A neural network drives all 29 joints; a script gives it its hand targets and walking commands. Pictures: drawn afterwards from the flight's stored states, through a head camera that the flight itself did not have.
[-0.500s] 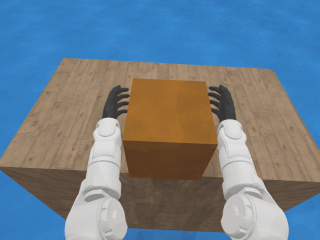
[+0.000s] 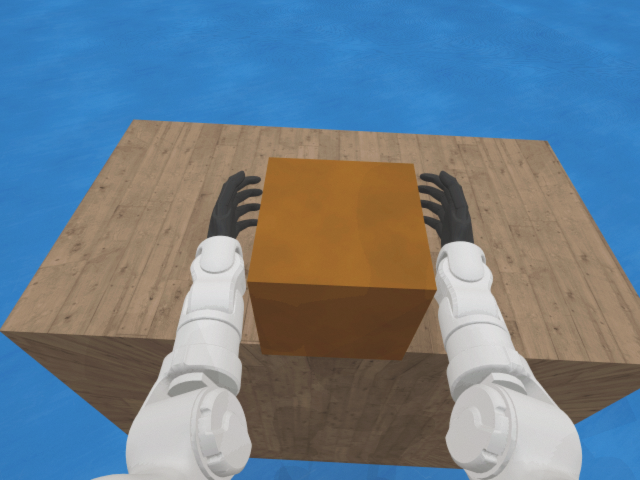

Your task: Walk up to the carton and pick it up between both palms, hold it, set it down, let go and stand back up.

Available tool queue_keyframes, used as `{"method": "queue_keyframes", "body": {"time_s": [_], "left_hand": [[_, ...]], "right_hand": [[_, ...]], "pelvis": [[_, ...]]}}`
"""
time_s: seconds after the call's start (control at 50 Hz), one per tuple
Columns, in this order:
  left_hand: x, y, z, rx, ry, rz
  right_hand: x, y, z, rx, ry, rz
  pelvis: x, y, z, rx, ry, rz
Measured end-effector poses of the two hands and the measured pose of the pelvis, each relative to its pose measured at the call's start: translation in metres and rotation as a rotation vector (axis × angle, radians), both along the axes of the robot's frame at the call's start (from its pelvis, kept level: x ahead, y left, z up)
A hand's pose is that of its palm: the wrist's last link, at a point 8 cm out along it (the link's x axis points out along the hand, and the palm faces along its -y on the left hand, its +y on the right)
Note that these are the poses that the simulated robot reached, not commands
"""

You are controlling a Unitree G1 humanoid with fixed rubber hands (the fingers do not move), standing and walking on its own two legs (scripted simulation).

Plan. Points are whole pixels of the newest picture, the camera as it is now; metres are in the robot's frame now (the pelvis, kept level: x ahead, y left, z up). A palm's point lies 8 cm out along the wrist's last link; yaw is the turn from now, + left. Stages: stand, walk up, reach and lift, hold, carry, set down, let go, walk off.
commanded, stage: reach and lift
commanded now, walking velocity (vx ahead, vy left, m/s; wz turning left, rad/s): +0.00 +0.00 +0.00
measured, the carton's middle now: (336, 260) +0.41 +0.02 +0.04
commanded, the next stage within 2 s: none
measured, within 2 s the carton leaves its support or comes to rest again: leaves its support in 0.12 s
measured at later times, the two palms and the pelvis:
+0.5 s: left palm (205, 238) +0.37 +0.18 +0.12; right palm (452, 238) +0.39 -0.11 +0.14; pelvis -0.03 +0.01 +0.00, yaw +1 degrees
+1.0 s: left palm (207, 205) +0.38 +0.17 +0.16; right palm (466, 217) +0.39 -0.12 +0.16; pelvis -0.01 +0.01 +0.00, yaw +1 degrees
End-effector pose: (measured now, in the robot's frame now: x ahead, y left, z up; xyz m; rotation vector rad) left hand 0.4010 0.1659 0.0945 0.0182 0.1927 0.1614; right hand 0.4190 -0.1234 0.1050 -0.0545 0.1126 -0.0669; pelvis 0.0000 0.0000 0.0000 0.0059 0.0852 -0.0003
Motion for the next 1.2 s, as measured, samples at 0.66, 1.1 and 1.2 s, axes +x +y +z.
{"method": "queue_keyframes", "body": {"time_s": [0.66,1.1,1.2], "left_hand": [[-0.034,0.012,0.023,0.019,-0.014,-0.016],[-0.029,0.006,0.084,0.054,-0.045,0.000],[-0.042,0.012,0.062,0.026,0.035,-0.011]], "right_hand": [[-0.041,0.013,0.024,0.008,-0.019,-0.024],[-0.032,0.006,0.077,0.052,-0.050,-0.007],[-0.045,0.012,0.062,0.044,0.025,-0.012]], "pelvis": [[-0.031,0.010,0.001,-0.011,-0.076,0.012],[-0.014,-0.001,0.000,-0.005,-0.168,0.043],[-0.022,-0.003,-0.001,0.001,-0.213,0.054]]}}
